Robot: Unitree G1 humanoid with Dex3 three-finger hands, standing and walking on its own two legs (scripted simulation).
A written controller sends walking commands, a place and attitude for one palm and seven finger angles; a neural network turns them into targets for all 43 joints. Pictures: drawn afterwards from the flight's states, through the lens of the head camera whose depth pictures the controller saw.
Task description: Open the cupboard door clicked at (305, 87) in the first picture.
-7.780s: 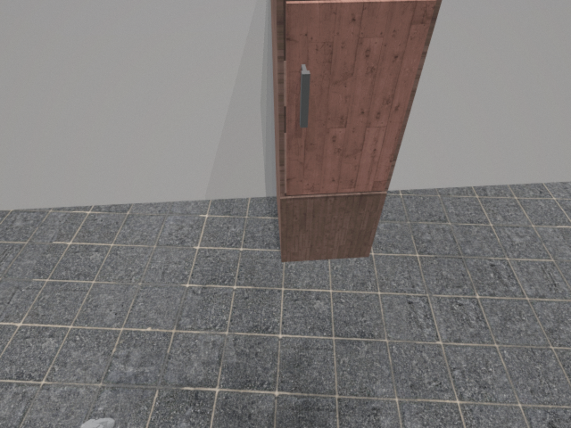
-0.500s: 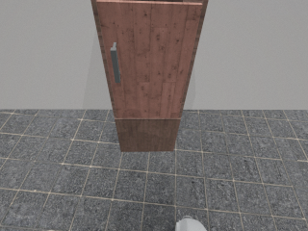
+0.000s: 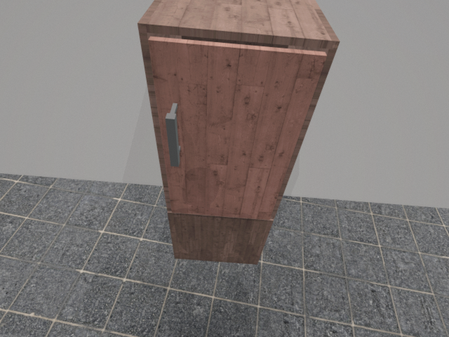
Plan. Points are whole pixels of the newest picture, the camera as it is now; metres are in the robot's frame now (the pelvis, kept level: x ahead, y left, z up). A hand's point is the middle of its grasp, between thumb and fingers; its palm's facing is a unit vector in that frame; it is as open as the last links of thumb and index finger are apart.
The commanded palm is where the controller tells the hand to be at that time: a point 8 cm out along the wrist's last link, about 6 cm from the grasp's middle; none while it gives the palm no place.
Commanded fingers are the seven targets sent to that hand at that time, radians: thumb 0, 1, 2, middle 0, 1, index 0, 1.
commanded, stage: come to a stop and stand still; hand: left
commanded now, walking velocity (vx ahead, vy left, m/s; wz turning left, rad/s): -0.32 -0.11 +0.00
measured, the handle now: (174, 136) +0.54 +0.17 +0.04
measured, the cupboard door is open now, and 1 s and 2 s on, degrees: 0 0 0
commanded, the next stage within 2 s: look again from close up in 0.96 s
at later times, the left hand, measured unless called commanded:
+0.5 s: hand out of the picture +0.00 +0.13 -0.15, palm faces +0.04 -0.97 -0.25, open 7.4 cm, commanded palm none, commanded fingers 0.00 0.90 0.90 -0.20 -0.30 -0.20 -0.30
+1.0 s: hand out of the picture -0.05 +0.15 -0.17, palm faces +0.03 -0.98 -0.18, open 7.4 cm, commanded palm none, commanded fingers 0.00 0.90 0.90 -0.20 -0.30 -0.20 -0.30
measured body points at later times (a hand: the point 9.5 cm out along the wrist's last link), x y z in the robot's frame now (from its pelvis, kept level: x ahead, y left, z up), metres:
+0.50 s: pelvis -0.04 -0.05 +0.01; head -0.03 -0.08 +0.46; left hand +0.00 +0.18 -0.13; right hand +0.01 -0.31 -0.16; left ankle -0.04 +0.09 -0.69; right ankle -0.02 -0.17 -0.73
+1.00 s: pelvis -0.05 -0.02 +0.01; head -0.05 -0.02 +0.46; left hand -0.06 +0.20 -0.15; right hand -0.06 -0.23 -0.15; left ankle -0.07 +0.09 -0.73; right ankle -0.02 -0.17 -0.73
